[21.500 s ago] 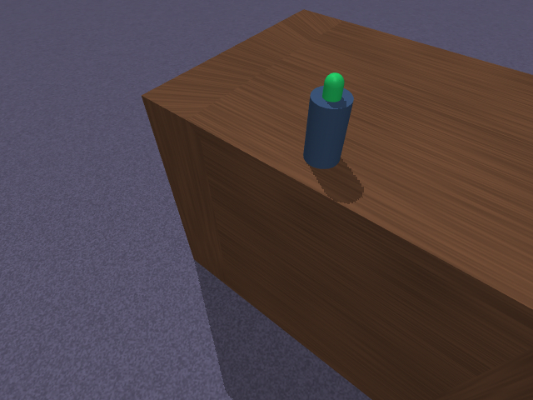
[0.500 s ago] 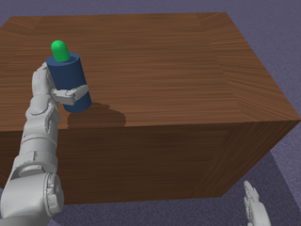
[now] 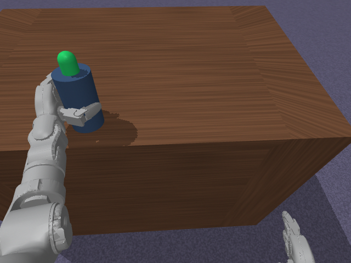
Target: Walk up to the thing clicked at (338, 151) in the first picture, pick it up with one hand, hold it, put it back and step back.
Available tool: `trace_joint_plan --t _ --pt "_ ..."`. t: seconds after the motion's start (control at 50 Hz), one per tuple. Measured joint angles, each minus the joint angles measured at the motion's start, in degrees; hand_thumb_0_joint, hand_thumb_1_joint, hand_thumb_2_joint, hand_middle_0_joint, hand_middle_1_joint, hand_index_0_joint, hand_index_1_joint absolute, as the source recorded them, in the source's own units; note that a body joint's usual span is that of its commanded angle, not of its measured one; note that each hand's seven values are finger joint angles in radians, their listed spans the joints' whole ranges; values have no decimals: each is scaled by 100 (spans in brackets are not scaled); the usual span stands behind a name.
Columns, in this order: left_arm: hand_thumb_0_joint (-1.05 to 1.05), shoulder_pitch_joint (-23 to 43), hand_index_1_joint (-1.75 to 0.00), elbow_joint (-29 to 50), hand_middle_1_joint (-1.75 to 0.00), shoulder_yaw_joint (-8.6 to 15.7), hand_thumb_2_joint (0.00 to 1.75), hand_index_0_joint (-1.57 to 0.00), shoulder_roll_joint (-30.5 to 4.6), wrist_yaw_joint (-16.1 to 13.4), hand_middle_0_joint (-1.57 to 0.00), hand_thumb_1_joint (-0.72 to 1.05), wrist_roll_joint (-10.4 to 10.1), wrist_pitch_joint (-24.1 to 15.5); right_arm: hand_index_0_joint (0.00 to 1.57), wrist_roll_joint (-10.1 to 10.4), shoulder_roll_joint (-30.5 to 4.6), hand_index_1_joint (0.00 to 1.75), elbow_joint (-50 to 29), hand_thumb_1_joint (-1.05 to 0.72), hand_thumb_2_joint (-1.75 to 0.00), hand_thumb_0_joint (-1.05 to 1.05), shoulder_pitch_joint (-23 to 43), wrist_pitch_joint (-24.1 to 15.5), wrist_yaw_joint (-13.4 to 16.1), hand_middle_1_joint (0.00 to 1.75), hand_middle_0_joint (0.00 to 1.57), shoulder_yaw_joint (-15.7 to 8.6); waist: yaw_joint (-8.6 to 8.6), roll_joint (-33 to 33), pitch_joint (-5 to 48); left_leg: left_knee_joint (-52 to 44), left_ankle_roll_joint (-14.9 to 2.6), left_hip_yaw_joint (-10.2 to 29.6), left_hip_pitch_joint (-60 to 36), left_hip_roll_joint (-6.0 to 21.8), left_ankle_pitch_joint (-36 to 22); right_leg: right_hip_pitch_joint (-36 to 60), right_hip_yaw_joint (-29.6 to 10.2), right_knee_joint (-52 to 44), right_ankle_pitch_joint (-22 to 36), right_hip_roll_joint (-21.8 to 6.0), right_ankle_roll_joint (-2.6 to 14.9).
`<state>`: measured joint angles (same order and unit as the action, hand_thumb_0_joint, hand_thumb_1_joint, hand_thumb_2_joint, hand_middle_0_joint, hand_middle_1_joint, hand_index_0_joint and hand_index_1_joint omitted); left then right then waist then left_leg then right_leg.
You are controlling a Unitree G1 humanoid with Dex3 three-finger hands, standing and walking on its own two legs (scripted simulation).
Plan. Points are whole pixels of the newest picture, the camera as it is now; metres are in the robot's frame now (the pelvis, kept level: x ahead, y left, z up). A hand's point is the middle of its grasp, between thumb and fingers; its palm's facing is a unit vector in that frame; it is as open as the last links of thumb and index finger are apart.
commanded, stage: loosen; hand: left
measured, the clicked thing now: (78, 91) +0.46 +0.21 +0.15
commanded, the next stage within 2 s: open in 0.10 s
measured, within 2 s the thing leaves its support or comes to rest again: rests again in 0.86 s
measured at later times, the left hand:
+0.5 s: hand (78, 98) +0.46 +0.21 +0.13, palm faces +0.21 -0.98 +0.01, open 13.3 cm
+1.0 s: hand (19, 48) +0.47 +0.29 +0.24, palm faces +0.30 -0.95 -0.01, open 16.9 cm
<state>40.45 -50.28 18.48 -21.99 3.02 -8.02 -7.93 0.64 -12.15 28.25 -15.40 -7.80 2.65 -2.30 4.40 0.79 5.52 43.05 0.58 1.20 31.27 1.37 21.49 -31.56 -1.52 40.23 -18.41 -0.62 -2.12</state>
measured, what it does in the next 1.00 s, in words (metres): stands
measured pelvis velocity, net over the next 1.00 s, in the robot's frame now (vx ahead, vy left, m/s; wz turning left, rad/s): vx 0.01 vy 0.00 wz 0.01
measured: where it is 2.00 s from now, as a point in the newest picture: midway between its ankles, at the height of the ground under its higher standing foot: outside the picture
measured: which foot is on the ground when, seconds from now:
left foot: down 0.00-1.00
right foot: down 0.00-1.00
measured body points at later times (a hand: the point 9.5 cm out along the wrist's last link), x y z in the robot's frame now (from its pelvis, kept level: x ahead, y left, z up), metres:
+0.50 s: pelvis +0.00 +0.00 -0.01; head +0.04 +0.01 +0.44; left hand +0.44 +0.26 +0.13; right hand +0.15 -0.26 -0.07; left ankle +0.00 +0.12 -0.71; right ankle +0.01 -0.15 -0.71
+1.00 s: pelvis +0.01 +0.00 +0.00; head +0.03 +0.01 +0.45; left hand +0.45 +0.34 +0.24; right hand +0.16 -0.27 -0.05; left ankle +0.00 +0.12 -0.71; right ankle +0.01 -0.15 -0.71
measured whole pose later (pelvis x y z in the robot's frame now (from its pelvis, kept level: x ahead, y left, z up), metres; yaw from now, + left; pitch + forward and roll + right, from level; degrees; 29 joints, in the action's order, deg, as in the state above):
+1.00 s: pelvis +0.01 +0.00 +0.00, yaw +0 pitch +9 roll -1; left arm 52.4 -53.2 24.3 -36.9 7.3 -6.4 1.8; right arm 2.6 -13.3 24.5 -16.7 -5.4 3.6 -2.1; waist 5.2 0.9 6.7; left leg 43.0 1.0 1.8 29.3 1.8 22.4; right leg -29.3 -0.8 39.9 -19.3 -0.3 -1.7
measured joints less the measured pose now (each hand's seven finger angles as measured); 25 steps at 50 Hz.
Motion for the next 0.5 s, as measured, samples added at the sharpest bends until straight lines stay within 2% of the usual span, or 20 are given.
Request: trace_joint_plan --t 0.16,0.32,0.5 --pt "1 110 -97 -56 -98 45 108 -68 10 -33 -77 -49 -42 -108 5 -18 23 5 -260 49 -6 -1 -85 137 -32 5 6 18 -28 -23 -12 166 2 17 172 -15 43 -177 12 191 -62 -11 3" --pt "1 180 -85 -41 -86 3 76 -76 -59 -53 -82 -51 -17 -88 6 -8 4 5 -408 49 -6 -1 -170 222 -10 5 6 30 -23 -58 -18 232 14 25 256 -9 54 -264 18 267 -79 -4 14" --pt "-1 238 -63 -94 -63 4 46 -67 -86 -25 -68 -57 -43 -64 6 1 1 5 -447 49 -6 -1 -178 261 2 5 6 47 -20 -38 12 269 21 32 298 -3 77 -306 24 305 -102 3 21"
